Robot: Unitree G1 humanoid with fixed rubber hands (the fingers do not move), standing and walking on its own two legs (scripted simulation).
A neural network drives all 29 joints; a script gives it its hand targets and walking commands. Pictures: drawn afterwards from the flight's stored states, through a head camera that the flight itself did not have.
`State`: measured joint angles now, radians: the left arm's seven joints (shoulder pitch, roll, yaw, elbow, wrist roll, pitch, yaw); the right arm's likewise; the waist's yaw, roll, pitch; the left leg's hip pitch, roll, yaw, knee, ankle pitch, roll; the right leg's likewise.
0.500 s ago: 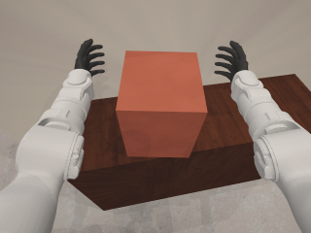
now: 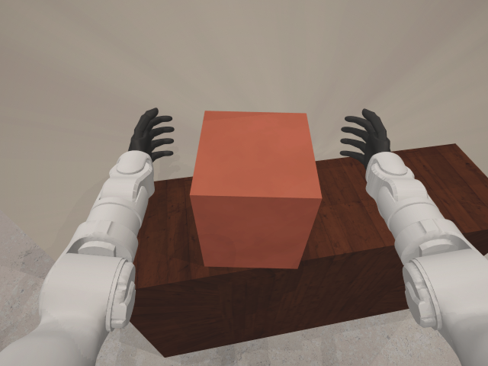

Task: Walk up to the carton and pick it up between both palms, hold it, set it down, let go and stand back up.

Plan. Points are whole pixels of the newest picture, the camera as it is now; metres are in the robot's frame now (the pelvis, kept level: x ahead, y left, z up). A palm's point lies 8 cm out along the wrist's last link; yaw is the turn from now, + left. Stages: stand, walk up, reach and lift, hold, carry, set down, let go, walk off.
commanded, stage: set down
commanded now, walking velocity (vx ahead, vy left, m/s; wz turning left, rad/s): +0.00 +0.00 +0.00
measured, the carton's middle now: (253, 193) +0.46 -0.02 -0.01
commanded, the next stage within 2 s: none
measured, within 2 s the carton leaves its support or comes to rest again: neither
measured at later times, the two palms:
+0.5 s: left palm (137, 212) +0.38 +0.18 +0.05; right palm (364, 208) +0.36 -0.20 +0.05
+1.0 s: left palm (138, 268) +0.31 +0.19 -0.01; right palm (374, 264) +0.28 -0.22 -0.01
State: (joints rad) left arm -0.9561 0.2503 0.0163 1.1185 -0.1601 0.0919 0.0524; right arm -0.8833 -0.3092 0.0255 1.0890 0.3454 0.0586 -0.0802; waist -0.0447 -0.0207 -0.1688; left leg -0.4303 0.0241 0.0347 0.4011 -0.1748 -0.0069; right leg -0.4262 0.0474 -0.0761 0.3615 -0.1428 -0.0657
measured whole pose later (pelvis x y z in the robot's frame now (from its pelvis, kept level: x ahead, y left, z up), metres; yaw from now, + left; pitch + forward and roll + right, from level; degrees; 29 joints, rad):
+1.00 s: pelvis +0.00 +0.01 +0.00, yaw -1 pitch +5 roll +0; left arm -0.30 0.15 -0.01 0.93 -0.11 -0.37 0.06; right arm -0.27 -0.20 0.01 0.91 0.25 -0.34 -0.04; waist -0.02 -0.02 -0.07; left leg -0.32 0.00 0.04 0.45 -0.22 0.00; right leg -0.34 0.04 -0.04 0.45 -0.20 -0.05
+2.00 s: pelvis +0.02 +0.01 +0.00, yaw -1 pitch -4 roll +0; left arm 0.17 0.17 -0.03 0.56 -0.03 -0.11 0.05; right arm 0.14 -0.13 -0.02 0.72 0.06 -0.29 -0.01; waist 0.01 -0.04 0.07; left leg -0.07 0.00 0.03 0.39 -0.24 0.01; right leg -0.08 0.05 -0.03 0.37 -0.22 -0.05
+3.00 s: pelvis +0.00 +0.01 +0.00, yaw +0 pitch -1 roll -1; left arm 0.20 0.22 0.01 0.62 0.04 0.04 -0.01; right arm 0.23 -0.20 -0.04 0.72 -0.02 -0.02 0.02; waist 0.00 0.01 0.02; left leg -0.19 0.01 0.02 0.47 -0.26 0.01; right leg -0.18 0.05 -0.05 0.41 -0.21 -0.04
